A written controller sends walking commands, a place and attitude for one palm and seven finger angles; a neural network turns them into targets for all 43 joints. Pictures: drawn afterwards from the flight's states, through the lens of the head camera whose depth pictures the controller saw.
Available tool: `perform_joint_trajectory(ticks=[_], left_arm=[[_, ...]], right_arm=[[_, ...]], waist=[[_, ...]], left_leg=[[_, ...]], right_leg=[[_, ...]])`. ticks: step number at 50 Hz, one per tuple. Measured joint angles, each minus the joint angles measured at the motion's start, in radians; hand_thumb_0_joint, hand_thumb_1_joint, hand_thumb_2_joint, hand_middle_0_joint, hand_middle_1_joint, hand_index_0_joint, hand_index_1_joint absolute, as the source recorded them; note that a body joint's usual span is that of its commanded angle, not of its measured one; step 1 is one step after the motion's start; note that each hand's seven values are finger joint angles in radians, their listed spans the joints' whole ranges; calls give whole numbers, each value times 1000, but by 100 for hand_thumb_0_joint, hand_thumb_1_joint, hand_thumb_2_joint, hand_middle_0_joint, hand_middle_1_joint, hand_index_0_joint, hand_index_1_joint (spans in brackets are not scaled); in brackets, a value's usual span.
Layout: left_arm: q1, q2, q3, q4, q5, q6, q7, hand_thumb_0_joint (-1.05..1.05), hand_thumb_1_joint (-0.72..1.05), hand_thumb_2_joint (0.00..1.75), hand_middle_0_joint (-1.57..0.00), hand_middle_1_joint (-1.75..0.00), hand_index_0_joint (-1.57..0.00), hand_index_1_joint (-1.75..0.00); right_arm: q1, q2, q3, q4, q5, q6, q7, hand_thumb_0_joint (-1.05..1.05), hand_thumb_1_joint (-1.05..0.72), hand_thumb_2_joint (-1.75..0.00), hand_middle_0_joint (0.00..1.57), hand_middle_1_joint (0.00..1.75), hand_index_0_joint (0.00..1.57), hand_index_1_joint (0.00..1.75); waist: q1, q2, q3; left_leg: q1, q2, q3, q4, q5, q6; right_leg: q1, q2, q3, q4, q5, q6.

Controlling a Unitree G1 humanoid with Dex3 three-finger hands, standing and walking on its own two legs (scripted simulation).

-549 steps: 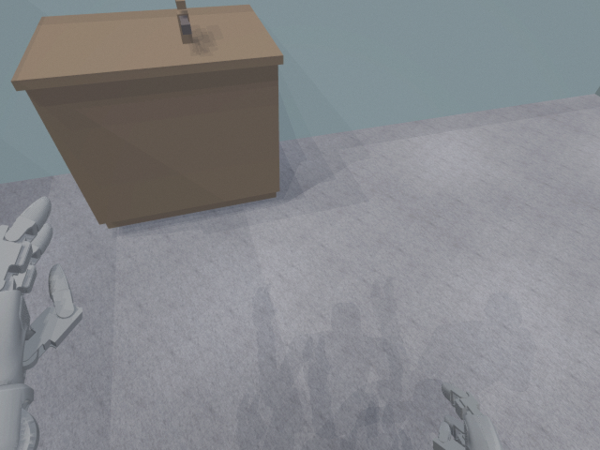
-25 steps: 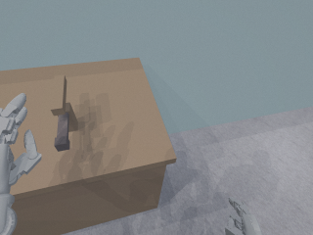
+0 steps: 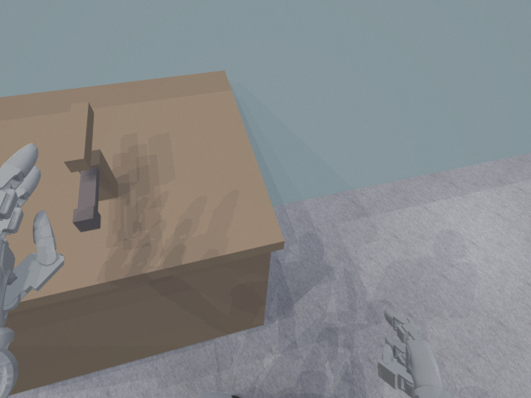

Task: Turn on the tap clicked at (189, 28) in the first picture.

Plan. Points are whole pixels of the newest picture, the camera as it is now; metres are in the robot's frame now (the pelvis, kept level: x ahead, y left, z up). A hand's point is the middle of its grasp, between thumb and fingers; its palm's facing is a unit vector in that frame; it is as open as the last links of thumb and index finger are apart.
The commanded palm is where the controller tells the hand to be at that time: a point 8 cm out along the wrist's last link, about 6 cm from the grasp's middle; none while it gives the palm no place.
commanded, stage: come to a stop and stand still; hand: left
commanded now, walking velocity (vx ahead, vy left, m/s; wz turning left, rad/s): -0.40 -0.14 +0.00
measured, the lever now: (87, 218) +0.33 +0.31 +0.05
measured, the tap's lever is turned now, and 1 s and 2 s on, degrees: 0 0 0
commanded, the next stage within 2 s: look again from close up in 1.00 s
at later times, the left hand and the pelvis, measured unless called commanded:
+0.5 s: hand (39, 269) +0.21 +0.26 +0.16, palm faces +0.40 -0.84 -0.37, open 7.4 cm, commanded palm +0.15 +0.29 +0.18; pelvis -0.01 +0.01 +0.00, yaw +1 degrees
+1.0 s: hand (48, 255) +0.22 +0.26 +0.16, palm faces +0.40 -0.84 -0.36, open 7.4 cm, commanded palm +0.17 +0.29 +0.18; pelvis +0.02 +0.01 +0.00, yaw +2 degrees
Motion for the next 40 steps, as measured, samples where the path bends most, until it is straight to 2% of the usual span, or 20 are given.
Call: perform_joint_trajectory(ticks=[5, 9, 12, 15, 20, 30, 40], left_arm=[[29, 8, 16, -32, -7, -27, -14, 2, 89, 89, -21, -30, -21, -30], [54, -6, -1, -34, -13, -17, 5, 2, 89, 89, -21, -30, -21, -30], [57, -14, -17, -13, -7, 12, 27, 2, 89, 89, -21, -30, -21, -30], [45, -9, -18, 19, -1, 35, 42, 2, 89, 89, -21, -30, -21, -30], [12, -4, -11, 41, 22, 40, 51, 2, 89, 89, -21, -30, -21, -30], [11, -30, -43, 58, 27, 29, 37, 2, 89, 89, -20, -30, -21, -30], [-12, -34, -43, 65, 19, 41, 36, 2, 89, 89, -21, -30, -21, -30]], right_arm=[[5, -7, -13, 3, -7, -7, -5, 1, -90, -90, 20, 30, 21, 30], [29, -31, -21, 31, 2, -1, -15, 1, -90, -90, 20, 30, 20, 30], [49, -48, -23, 63, 6, 4, -27, 1, -90, -90, 20, 30, 20, 30], [61, -46, -19, 84, 8, 10, -38, 1, -90, -90, 20, 30, 20, 30], [85, -30, -7, 71, 7, -4, -34, 1, -90, -90, 20, 30, 20, 30], [62, -3, 13, 65, 2, -11, -7, 1, -90, -90, 20, 30, 20, 30], [32, -9, 13, 54, 2, 6, -4, 1, -90, -90, 20, 30, 21, 30]], waist=[[0, 17, 6], [-5, 15, -20], [-24, 12, -46], [-27, -16, -48], [-34, -25, -58], [-23, -13, -68], [-7, -8, -57]], left_leg=[[-56, 27, -18, 46, -1, -18], [-68, 3, -38, 126, -105, -26], [-9, -22, -44, 79, -79, -9], [39, -45, -30, 27, -56, 13], [77, -57, -35, -19, -39, 22], [114, -61, -41, -43, -44, 25], [134, -65, -49, -55, -51, 25]], right_leg=[[-42, 28, -15, 17, 12, -19], [-67, 25, -9, 46, 4, -24], [-66, 10, -9, 60, -8, -14], [-37, -13, 5, 45, -4, 0], [4, -26, 1, 1, 12, 8], [53, -29, -4, -44, 17, 14], [76, -33, -12, -57, 6, 14]])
